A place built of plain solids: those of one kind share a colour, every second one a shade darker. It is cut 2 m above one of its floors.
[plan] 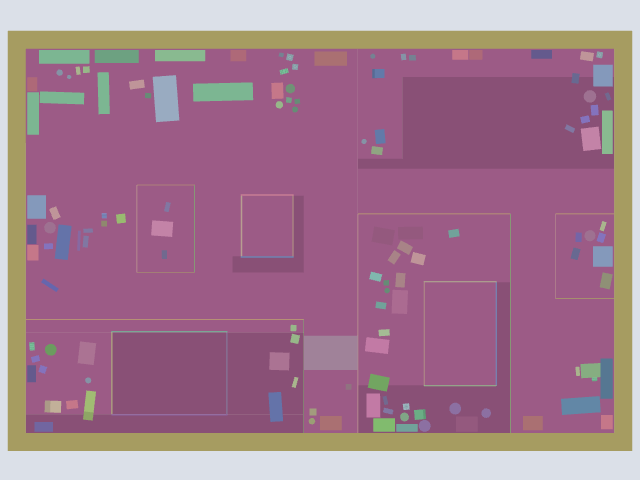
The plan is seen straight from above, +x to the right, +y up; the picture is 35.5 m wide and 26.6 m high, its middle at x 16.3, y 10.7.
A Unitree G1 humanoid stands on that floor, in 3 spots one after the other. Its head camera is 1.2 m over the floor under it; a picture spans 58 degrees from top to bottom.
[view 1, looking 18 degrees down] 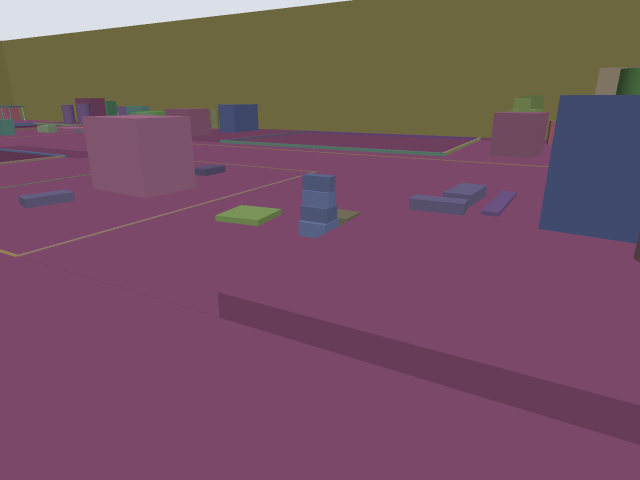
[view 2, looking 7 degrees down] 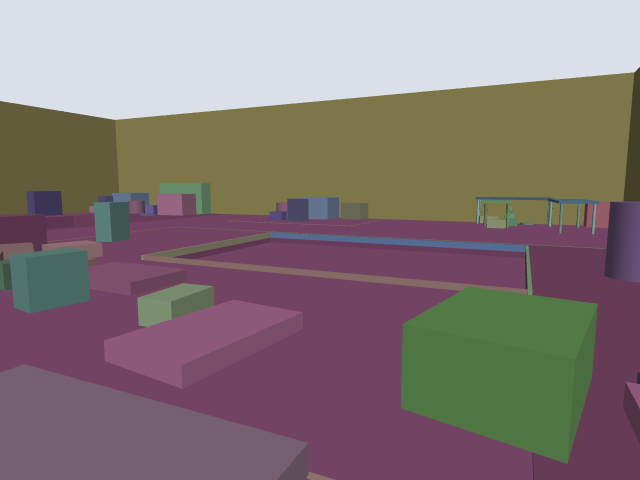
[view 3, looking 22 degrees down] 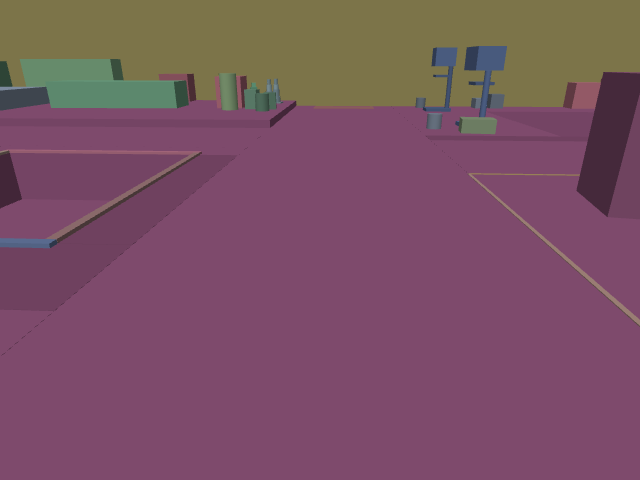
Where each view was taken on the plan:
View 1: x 2.45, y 15.43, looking -61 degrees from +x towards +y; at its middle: floor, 3.37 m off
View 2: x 16.90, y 2.75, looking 25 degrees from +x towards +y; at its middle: low_kerb92E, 10.16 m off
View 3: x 16.90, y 7.00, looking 93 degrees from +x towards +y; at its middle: floor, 3.20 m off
